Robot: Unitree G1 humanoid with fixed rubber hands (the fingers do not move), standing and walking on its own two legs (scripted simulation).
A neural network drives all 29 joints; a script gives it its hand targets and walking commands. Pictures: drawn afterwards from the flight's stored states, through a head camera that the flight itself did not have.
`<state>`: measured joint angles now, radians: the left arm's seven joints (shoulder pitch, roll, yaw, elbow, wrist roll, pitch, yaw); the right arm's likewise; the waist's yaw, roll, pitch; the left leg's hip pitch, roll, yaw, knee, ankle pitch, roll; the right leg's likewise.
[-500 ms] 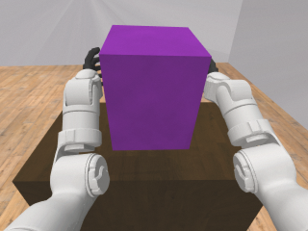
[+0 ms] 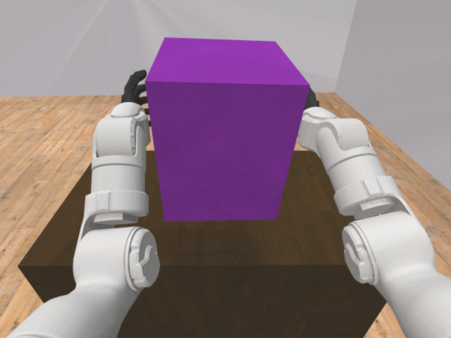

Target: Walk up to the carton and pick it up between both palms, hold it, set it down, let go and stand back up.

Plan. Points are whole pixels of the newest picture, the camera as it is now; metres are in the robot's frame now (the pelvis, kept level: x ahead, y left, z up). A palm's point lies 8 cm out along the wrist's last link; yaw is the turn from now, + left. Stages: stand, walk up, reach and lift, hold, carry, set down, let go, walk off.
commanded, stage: hold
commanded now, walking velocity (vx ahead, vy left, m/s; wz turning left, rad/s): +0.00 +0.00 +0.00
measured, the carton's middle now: (221, 129) +0.39 +0.00 +0.26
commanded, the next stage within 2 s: set down in 1.68 s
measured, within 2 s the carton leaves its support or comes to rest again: neither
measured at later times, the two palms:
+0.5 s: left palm (134, 112) +0.37 +0.14 +0.30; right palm (309, 120) +0.36 -0.15 +0.28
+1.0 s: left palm (133, 111) +0.37 +0.14 +0.30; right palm (307, 118) +0.36 -0.15 +0.28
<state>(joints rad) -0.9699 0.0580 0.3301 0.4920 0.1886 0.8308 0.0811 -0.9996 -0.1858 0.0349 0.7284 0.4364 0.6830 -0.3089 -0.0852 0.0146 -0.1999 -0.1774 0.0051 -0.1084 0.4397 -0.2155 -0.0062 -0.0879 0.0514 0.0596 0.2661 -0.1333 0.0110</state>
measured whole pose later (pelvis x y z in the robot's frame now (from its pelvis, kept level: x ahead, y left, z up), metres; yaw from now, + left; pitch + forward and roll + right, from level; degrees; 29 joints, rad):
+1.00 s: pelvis +0.00 +0.00 +0.00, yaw +0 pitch -2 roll -2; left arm -1.01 0.08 0.34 0.56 0.18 0.81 0.08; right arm -1.03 -0.17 0.00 0.77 0.41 0.68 -0.30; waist -0.09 0.01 -0.21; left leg -0.19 0.00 -0.11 0.43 -0.20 -0.01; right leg -0.10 0.05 0.06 0.27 -0.13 0.01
